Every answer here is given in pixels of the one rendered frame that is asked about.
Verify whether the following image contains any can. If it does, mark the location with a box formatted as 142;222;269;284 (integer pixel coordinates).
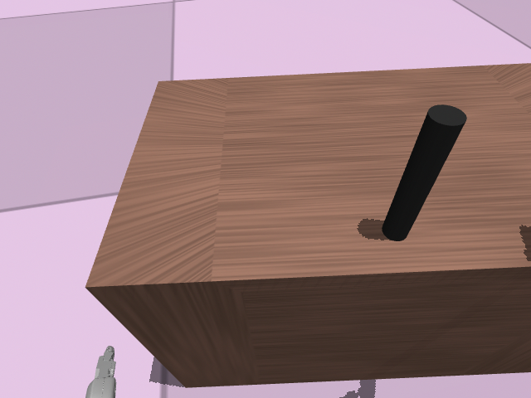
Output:
382;104;467;241

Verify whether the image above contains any left robot hand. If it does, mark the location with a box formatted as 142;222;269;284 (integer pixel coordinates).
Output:
85;346;116;398

